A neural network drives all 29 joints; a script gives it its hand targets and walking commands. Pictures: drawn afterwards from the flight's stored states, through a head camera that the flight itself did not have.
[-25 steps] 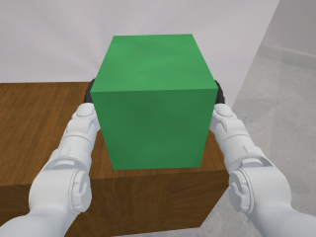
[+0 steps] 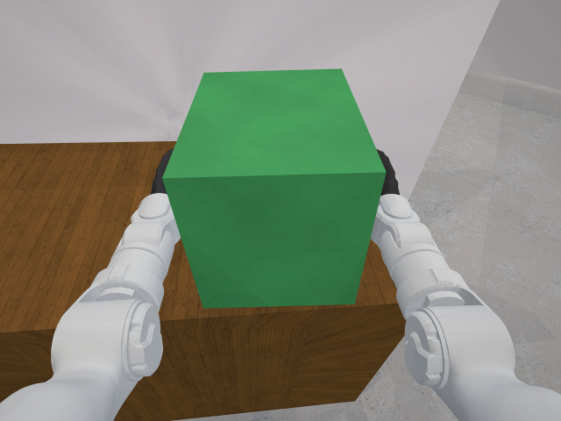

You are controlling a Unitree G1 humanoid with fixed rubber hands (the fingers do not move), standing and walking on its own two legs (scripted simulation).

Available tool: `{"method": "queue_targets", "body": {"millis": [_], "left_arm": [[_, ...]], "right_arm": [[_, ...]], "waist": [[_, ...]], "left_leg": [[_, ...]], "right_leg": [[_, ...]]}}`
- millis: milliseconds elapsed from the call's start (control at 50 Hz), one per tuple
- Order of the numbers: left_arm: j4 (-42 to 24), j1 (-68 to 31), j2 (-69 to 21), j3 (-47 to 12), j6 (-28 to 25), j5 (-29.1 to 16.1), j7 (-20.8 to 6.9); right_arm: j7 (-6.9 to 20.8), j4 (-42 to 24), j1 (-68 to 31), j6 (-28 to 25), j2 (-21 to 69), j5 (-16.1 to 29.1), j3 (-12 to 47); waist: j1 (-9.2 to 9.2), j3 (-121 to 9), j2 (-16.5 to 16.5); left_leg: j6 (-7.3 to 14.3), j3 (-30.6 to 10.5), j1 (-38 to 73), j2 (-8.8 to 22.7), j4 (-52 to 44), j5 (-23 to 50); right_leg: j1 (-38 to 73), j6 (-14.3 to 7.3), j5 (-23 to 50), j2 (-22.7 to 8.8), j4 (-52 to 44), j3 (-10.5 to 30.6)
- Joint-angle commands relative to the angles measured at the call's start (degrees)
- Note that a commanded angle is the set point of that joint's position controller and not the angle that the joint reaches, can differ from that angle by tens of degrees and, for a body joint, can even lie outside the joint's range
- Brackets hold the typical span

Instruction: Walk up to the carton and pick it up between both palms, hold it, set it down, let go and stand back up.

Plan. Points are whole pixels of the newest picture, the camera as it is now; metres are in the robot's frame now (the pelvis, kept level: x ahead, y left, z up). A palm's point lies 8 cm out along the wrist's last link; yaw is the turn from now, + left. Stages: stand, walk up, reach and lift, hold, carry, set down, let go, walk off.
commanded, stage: set down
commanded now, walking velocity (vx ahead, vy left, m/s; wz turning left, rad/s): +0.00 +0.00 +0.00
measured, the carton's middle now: (275, 182) +0.47 +0.02 +0.10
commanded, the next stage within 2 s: none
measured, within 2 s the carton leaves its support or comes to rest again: rests again in 1.18 s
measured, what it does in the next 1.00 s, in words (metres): stands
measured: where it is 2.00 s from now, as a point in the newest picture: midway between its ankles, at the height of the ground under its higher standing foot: outside the picture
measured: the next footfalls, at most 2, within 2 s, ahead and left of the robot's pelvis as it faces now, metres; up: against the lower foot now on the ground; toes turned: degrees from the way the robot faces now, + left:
none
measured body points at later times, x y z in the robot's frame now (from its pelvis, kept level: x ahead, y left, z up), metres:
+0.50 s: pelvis +0.01 +0.00 +0.00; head +0.04 +0.01 +0.45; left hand +0.45 +0.18 +0.09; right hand +0.45 -0.15 +0.10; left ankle +0.00 +0.12 -0.74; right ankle -0.02 -0.11 -0.74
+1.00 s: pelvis +0.02 +0.00 +0.00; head +0.09 +0.01 +0.44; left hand +0.46 +0.18 +0.05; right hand +0.46 -0.16 +0.05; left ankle +0.00 +0.12 -0.74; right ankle -0.02 -0.11 -0.74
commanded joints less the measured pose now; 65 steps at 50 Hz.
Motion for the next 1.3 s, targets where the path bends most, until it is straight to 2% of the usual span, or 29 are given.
{"method": "queue_targets", "body": {"millis": [0, 20, 40, 80, 100, 120, 200, 280, 320, 340, 380, 460, 540, 640, 680, 740, 780, 820, 920, 960, 1020, 1040, 1100, 1120, 1140, 1160, 1220, 1240, 1280], "left_arm": [[-12.0, -55.3, -32.9, -7.6, -6.3, 1.7, -10.2], [-12.5, -56.2, -33.0, -8.0, -6.7, 1.6, -10.2], [-12.6, -56.2, -32.8, -7.7, -7.2, 1.8, -10.2], [-12.2, -56.2, -32.7, -7.6, -7.6, 1.9, -10.1], [-11.0, -54.7, -32.2, -6.6, -7.5, 2.6, -10.3], [-11.6, -55.2, -32.3, -7.3, -7.8, 2.3, -10.4], [-10.7, -54.7, -31.9, -6.8, -9.1, 2.7, -10.6], [-8.7, -53.3, -31.4, -5.7, -9.6, 3.4, -10.7], [-9.4, -53.7, -31.1, -5.9, -10.3, 3.1, -11.0], [-9.8, -54.2, -32.0, -6.8, -10.6, 3.0, -10.8], [-9.5, -53.3, -32.3, -7.0, -11.1, 2.7, -10.6], [-8.5, -51.8, -32.4, -7.0, -12.0, 3.1, -10.8], [-9.0, -51.5, -33.9, -8.7, -13.3, 2.3, -10.5], [-6.4, -48.5, -35.1, -8.9, -14.6, 2.5, -10.4], [-7.1, -49.5, -35.7, -10.1, -15.6, 1.8, -9.9], [-7.0, -49.5, -37.2, -11.7, -17.1, 1.5, -9.5], [-5.2, -47.7, -37.2, -12.2, -17.8, 1.8, -9.2], [-3.2, -46.6, -36.1, -12.0, -18.3, 1.9, -9.1], [0.5, -44.5, -30.3, -10.0, -19.4, 3.1, -8.9], [0.9, -44.4, -29.7, -9.1, -19.7, 3.8, -9.1], [2.0, -43.9, -33.2, -8.4, -20.2, 5.4, -10.1], [2.2, -43.8, -30.4, -8.1, -20.3, 5.1, -9.9], [3.1, -41.7, -29.0, -6.2, -20.6, 6.3, -9.9], [3.5, -41.7, -28.3, -5.7, -20.7, 6.2, -9.9], [3.9, -41.8, -24.8, -5.1, -20.7, 5.5, -9.3], [3.3, -41.7, -24.9, -4.8, -20.7, 5.6, -8.9], [3.0, -40.1, -15.7, -2.6, -20.6, 4.7, -7.2], [2.2, -38.8, -10.2, -1.9, -20.6, 4.2, -6.0], [0.1, -37.9, -0.9, 0.9, -20.2, 3.6, -3.3]], "right_arm": [[13.3, -17.0, -48.1, -6.8, 43.0, -8.0, 2.8], [13.5, -16.8, -48.2, -7.0, 42.9, -8.1, 2.3], [13.6, -17.0, -48.0, -7.1, 43.5, -8.3, 2.7], [13.8, -17.0, -48.2, -7.5, 43.4, -8.4, 2.6], [14.0, -16.7, -47.3, -7.3, 43.0, -9.1, 2.1], [13.9, -16.0, -46.5, -7.5, 43.3, -9.1, 2.3], [14.1, -16.4, -46.3, -8.3, 43.3, -10.1, 1.7], [14.3, -17.0, -46.5, -8.8, 44.0, -10.8, 2.1], [14.2, -16.0, -45.1, -9.0, 43.4, -11.7, 1.2], [14.2, -16.5, -45.2, -9.6, 43.8, -11.6, 1.3], [14.3, -15.8, -44.9, -10.1, 44.0, -11.7, 1.6], [13.9, -15.5, -42.9, -10.8, 44.6, -12.8, 2.1], [13.7, -14.6, -42.2, -12.4, 44.8, -13.2, 2.2], [13.8, -13.9, -41.5, -14.0, 44.8, -14.1, 2.7], [13.7, -12.6, -40.9, -15.0, 45.2, -14.6, 2.7], [13.6, -11.7, -41.1, -16.9, 45.9, -15.2, 2.8], [13.6, -11.3, -40.4, -18.1, 45.4, -15.9, 3.1], [13.6, -10.3, -39.5, -18.8, 44.0, -16.2, 3.6], [13.3, -9.3, -37.4, -19.8, 37.2, -15.8, 3.6], [13.1, -8.7, -36.8, -20.1, 36.8, -16.7, 2.5], [13.1, -9.5, -37.4, -20.5, 41.4, -18.4, 1.3], [12.9, -8.9, -36.0, -20.5, 37.8, -18.1, 1.0], [12.9, -8.7, -35.7, -20.8, 37.4, -18.0, 0.8], [12.8, -8.8, -35.7, -21.0, 36.6, -18.0, 0.7], [12.5, -8.0, -35.1, -21.1, 31.5, -17.0, -0.3], [12.3, -7.8, -35.5, -21.2, 31.3, -16.8, -0.9], [10.7, -8.1, -35.4, -21.4, 21.8, -14.2, -1.3], [9.6, -7.5, -34.1, -21.8, 15.6, -12.6, -2.0], [7.7, -6.4, -34.1, -21.9, 5.1, -10.0, -3.3]], "waist": [[2.94, -37.4, 0.3], [2.96, -38.1, 1.2], [3.01, -38.6, 0.4], [3.37, -38.8, 1.4], [3.72, -37.7, 0.8], [2.93, -37.6, 1.1], [3.13, -38.7, 0.6], [3.9, -37.9, -0.1], [3.12, -38.5, 0.1], [2.69, -40.0, 0.6], [3.49, -40.6, 1.4], [2.96, -41.2, 0.5], [2.59, -44.7, 2.1], [3.36, -45.3, 2.7], [2.82, -47.1, 2.5], [2.92, -49.8, 4.7], [2.94, -50.4, 4.4], [3.16, -50.3, 4.2], [4.38, -49.1, 3.6], [4.16, -48.2, 2.4], [3.88, -45.2, 1.0], [3.39, -45.7, 1.3], [4.9, -45.0, 1.1], [4.71, -44.7, 0.7], [4.34, -45.5, 1.5], [4.44, -45.2, 1.2], [5.45, -46.2, 0.7], [5.71, -48.1, 2.1], [6.43, -49.0, 2.2]], "left_leg": [[-1.3, 3.9, 6.1, -1.1, -3.1, 20.9], [-1.5, 4.1, 5.9, -1.1, -3.2, 21.1], [-1.4, 4.2, 5.8, -1.0, -3.1, 21.4], [-1.6, 4.2, 5.5, -0.9, -2.6, 22.6], [-1.4, 4.6, 5.2, -1.0, -2.9, 21.9], [-1.5, 4.2, 4.9, -0.9, -2.8, 22.5], [-1.3, 4.7, 3.3, -0.9, -2.9, 21.8], [-0.9, 4.8, 1.3, -0.8, -3.2, 22.0], [-0.9, 4.7, 1.5, -0.6, -3.0, 22.4], [-1.1, 4.5, 2.3, -0.6, -2.7, 23.3], [-1.4, 4.4, 4.7, -0.3, -1.5, 26.9], [-1.1, 4.4, 3.7, -0.3, -1.3, 27.7], [-1.6, 3.4, 8.9, 0.6, 0.6, 34.0], [-1.6, 2.9, 13.2, 1.2, 2.0, 38.3], [-1.8, 2.5, 15.5, 1.8, 2.8, 40.7], [-2.3, 1.5, 21.3, 2.7, 4.7, 47.1], [-2.3, 1.5, 22.5, 3.0, 5.4, 48.5], [-2.3, 1.5, 23.8, 3.2, 5.5, 49.2], [-2.2, 2.5, 21.2, 2.7, 5.1, 47.6], [-1.9, 2.8, 19.9, 2.4, 4.9, 45.9], [-1.2, 3.3, 15.3, 1.8, 4.1, 42.5], [-1.7, 3.6, 14.4, 1.6, 3.6, 41.7], [-1.5, 4.2, 11.3, 1.2, 3.5, 40.5], [-1.4, 4.1, 10.9, 1.3, 3.5, 40.4], [-1.8, 4.3, 11.3, 1.4, 3.6, 41.2], [-2.0, 4.1, 11.6, 1.6, 4.0, 41.6], [-2.0, 4.9, 9.3, 1.6, 4.4, 40.5], [-2.1, 5.0, 9.4, 1.6, 5.0, 41.7], [-2.4, 5.4, 10.0, 2.0, 6.5, 44.1]], "right_leg": [[15.6, 3.6, 31.1, -1.3, 1.1, -0.3], [15.3, 3.5, 30.5, -1.3, 1.2, -0.4], [15.4, 3.6, 31.6, -1.3, 1.5, -0.4], [15.5, 3.6, 32.3, -1.3, 1.9, -0.4], [15.6, 3.6, 32.0, -1.5, 1.8, -0.3], [15.7, 3.7, 33.5, -1.5, 2.1, -0.2], [17.1, 3.8, 34.6, -1.8, 2.8, -0.1], [18.1, 4.3, 37.6, -2.2, 3.7, 0.1], [18.3, 4.3, 37.8, -2.2, 4.0, -0.3], [17.0, 4.3, 38.3, -2.0, 4.1, -0.4], [13.7, 4.1, 38.1, -1.9, 4.1, -0.7], [15.3, 4.4, 40.8, -2.2, 4.6, -0.5], [9.2, 4.0, 39.8, -1.9, 4.1, -1.3], [3.8, 3.9, 39.0, -2.4, 3.3, -1.3], [0.9, 3.8, 37.8, -1.9, 2.8, -2.0], [-6.5, 3.5, 35.8, -1.8, 1.9, -2.4], [-8.9, 3.1, 34.4, -1.7, 1.3, -2.8], [-11.2, 3.1, 34.1, -1.7, 0.7, -2.9], [-7.9, 2.9, 36.3, -1.7, 1.3, -2.3], [-6.9, 2.9, 37.5, -1.8, 1.3, -2.0], [-1.9, 3.7, 40.3, -2.3, 2.6, -1.8], [-0.6, 3.4, 40.8, -2.1, 2.8, -1.8], [3.1, 3.8, 43.7, -2.2, 4.2, -1.2], [3.2, 3.9, 44.2, -2.2, 4.6, -1.4], [2.5, 3.7, 43.8, -2.0, 4.9, -1.4], [2.3, 3.5, 42.7, -1.7, 4.7, -1.6], [3.7, 3.8, 45.3, -1.7, 5.7, -1.2], [3.0, 3.7, 45.9, -1.7, 6.3, -1.2], [0.5, 3.4, 44.0, -1.2, 6.2, -1.1]]}}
